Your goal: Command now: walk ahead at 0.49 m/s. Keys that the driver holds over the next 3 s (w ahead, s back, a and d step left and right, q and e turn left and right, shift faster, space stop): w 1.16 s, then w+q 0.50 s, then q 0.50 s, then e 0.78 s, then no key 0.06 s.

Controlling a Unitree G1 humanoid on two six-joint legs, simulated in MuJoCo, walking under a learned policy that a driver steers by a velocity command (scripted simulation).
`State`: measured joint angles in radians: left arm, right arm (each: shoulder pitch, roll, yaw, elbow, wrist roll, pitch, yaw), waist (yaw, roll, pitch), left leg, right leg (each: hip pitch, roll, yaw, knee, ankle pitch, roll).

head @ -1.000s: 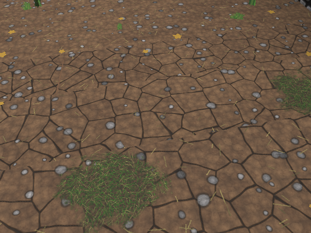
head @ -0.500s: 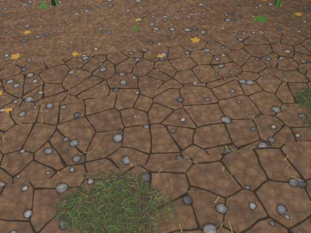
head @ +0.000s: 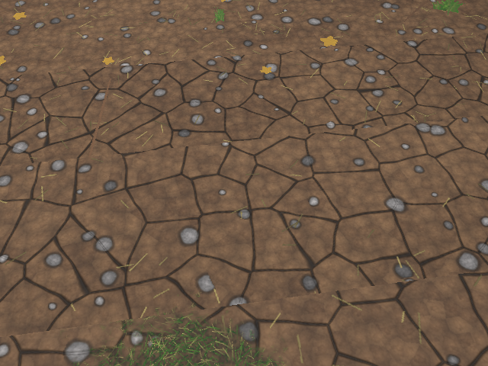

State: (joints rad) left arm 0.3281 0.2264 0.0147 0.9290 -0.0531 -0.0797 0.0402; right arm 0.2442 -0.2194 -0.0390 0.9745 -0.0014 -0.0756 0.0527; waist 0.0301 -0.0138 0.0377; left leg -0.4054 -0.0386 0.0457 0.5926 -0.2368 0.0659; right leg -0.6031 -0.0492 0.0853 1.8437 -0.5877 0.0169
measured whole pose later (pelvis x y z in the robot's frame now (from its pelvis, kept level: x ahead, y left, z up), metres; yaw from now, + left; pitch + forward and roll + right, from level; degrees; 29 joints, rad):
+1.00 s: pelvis +0.53 -0.01 -0.01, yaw -1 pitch +2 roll +1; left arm 0.29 0.23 0.06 0.89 -0.04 -0.10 0.01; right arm 0.29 -0.23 -0.07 0.94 0.02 -0.12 0.06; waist -0.02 -0.02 -0.04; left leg -0.34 -0.02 0.05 0.67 -0.37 0.04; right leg -0.51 0.02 0.09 1.32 -0.43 -0.10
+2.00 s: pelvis +1.02 -0.01 -0.16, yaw +23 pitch +3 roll -1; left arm 0.12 0.29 0.07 0.83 0.00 -0.02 0.02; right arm 0.13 -0.27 -0.08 0.63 0.00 0.00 0.03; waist 0.01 0.00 0.07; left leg -0.47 -0.10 -0.02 0.53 -0.10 0.10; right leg -0.49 -0.01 0.04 1.27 -0.50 0.04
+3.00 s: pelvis +1.11 -0.08 -0.16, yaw +11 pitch +2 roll +1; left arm 0.19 0.30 0.07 0.61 -0.01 0.08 -0.01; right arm 0.13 -0.30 -0.08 0.64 0.00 0.05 -0.02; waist 0.00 0.03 0.04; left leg -0.38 0.11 0.08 0.70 -0.37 -0.04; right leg -0.34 0.00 -0.01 0.65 -0.32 -0.05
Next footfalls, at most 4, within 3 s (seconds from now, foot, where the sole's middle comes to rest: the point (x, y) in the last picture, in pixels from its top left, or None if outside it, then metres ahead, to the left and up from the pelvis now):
0.32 right None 0.36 -0.14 -0.76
0.88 left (226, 317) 0.57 0.09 -0.76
1.38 right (305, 239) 0.91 -0.16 -0.92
1.86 left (233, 186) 1.13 0.10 -0.92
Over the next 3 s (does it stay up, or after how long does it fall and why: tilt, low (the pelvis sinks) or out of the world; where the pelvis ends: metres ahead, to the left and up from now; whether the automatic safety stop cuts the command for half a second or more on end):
stays up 1.11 -0.08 -0.16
